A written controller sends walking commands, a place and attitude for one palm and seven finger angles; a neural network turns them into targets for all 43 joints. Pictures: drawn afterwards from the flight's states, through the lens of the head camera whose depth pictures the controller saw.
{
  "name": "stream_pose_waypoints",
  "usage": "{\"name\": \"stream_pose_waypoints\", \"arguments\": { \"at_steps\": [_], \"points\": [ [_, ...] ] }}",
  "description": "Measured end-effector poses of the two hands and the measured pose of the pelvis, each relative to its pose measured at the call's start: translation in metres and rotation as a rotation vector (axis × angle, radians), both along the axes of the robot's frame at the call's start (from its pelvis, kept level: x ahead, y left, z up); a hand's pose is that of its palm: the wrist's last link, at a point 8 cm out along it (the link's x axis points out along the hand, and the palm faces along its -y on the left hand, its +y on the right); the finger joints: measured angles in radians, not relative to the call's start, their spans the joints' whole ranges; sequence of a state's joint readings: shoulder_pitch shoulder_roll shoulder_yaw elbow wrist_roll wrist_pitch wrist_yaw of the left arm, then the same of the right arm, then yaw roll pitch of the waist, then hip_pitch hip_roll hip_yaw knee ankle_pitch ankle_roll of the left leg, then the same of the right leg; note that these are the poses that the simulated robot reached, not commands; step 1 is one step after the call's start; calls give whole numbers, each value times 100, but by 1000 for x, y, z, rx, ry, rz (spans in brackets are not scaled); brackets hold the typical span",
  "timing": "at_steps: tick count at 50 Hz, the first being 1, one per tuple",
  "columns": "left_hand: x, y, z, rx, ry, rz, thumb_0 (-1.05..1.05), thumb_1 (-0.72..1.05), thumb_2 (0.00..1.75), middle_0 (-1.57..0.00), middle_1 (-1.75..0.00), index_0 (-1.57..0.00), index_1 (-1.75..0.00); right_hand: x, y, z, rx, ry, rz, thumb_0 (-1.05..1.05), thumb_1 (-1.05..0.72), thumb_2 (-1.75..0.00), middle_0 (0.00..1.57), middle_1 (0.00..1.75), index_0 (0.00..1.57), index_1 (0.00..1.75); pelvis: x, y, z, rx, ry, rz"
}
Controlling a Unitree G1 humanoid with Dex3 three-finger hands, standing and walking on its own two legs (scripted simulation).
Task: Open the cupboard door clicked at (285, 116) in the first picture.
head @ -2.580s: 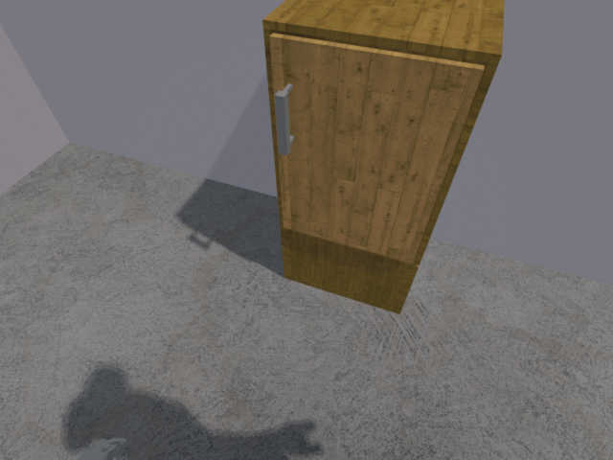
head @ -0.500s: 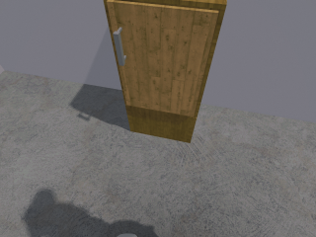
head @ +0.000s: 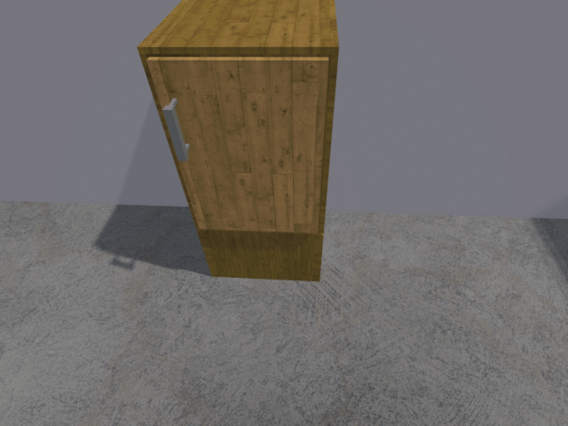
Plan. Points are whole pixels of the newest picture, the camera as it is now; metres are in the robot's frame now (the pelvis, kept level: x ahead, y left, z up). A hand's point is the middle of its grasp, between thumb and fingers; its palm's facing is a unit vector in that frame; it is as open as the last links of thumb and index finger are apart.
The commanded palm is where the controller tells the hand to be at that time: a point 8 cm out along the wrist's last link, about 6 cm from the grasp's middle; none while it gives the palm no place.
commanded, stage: take the last steps up to it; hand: left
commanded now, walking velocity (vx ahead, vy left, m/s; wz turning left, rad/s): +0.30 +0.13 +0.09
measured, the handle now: (178, 130) +0.79 +0.32 -0.01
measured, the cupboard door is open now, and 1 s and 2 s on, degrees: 0 0 0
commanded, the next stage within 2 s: come to a stop and stand still in 0.52 s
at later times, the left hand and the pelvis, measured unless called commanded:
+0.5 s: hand out of the picture +0.13 +0.29 -0.18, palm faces +0.06 -0.98 -0.19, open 7.4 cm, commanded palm none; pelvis +0.15 +0.11 -0.01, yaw +0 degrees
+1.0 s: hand (146, 328) +0.33 +0.31 -0.18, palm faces +0.03 -0.98 -0.19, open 7.3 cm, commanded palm none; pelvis +0.23 +0.14 -0.01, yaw +1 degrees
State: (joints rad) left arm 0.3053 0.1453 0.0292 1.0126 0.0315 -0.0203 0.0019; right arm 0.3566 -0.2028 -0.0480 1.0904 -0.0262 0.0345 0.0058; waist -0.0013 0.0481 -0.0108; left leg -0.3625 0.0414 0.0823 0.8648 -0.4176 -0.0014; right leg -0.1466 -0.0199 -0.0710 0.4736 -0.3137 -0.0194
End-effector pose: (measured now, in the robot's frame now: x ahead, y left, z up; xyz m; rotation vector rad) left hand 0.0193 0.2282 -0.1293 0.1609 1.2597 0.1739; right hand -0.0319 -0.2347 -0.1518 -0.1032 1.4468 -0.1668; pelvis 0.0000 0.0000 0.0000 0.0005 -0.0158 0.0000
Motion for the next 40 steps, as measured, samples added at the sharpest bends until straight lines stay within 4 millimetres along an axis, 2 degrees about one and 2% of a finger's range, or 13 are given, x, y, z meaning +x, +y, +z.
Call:
{"name": "stream_pose_waypoints", "arguments": {
  "at_steps": [4,8,13,17,19,21,24,27,31,34,37,40],
  "points": [
    [-24,-6,1,-27,86,38,0,91,90,-20,-30,-20,-30,19,3,8,4,-8,1,1,-91,-90,20,30,20,30,16,6,6,7,4,11],
    [-43,-3,-1,-56,182,80,0,91,90,-20,-30,-20,-30,55,13,13,-2,-37,17,1,-91,-90,20,30,20,30,36,19,7,7,12,25],
    [-49,18,-11,-87,286,134,0,91,90,-20,-30,-20,-30,126,40,14,-17,-97,75,1,-91,-90,20,30,19,30,70,47,-1,-3,24,40],
    [-35,50,-31,-104,355,153,0,91,90,-20,-30,-20,-30,188,70,5,-56,-190,121,1,-91,-90,20,30,19,30,102,79,-20,-10,27,38],
    [-13,69,-36,-94,363,137,1,91,90,-20,-30,-20,-30,208,85,5,-66,-223,116,0,-91,-90,20,30,20,30,113,89,-22,-1,22,27],
    [20,86,-34,-75,325,109,1,91,90,-20,-30,-20,-30,218,98,8,-61,-234,96,0,-91,-90,20,30,20,30,124,96,-17,8,21,13],
    [84,107,-26,-44,215,65,1,91,90,-20,-30,-20,-30,225,111,13,-60,-227,55,0,-94,-90,20,30,20,30,144,104,-8,22,24,2],
    [149,118,-15,-20,95,29,1,92,90,-19,-30,-19,-30,228,119,13,-42,-190,38,0,-95,-90,20,30,20,30,164,111,-2,29,25,-6],
    [225,118,-4,-5,-30,-24,0,92,90,-19,-30,-19,-30,228,129,4,-3,-127,9,0,-94,-90,20,30,20,30,190,115,-1,40,17,-12],
    [272,110,-1,2,-92,-60,0,92,90,-19,-30,-19,-30,229,135,-6,26,-75,-16,0,-93,-90,20,30,20,30,212,113,-5,46,5,-13],
    [302,99,-4,4,-126,-81,0,92,90,-19,-30,-19,-30,234,138,-17,46,-25,-38,0,-92,-90,20,30,20,30,232,110,-11,30,-1,-12],
    [316,91,-5,-13,-120,-87,0,91,90,-20,-30,-20,-30,245,141,-15,45,6,-53,0,-92,-90,20,30,20,30,242,110,-9,8,6,7]
  ]
}}
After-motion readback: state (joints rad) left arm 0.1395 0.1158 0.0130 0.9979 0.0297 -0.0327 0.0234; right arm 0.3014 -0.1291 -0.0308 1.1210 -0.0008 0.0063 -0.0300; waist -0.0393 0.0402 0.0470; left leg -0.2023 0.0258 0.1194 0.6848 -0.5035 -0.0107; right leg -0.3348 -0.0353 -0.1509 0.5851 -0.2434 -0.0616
